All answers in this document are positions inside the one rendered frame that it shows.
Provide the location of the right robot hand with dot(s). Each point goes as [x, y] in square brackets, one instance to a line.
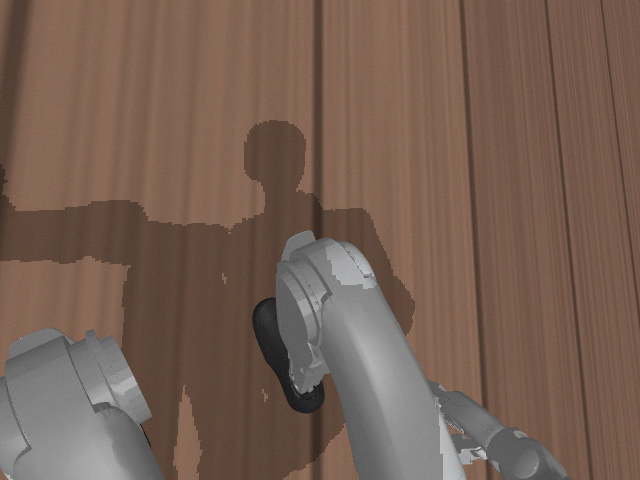
[464, 414]

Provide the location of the right robot foot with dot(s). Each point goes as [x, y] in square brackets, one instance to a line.
[266, 330]

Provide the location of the right robot arm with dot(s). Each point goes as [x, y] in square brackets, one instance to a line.
[518, 457]

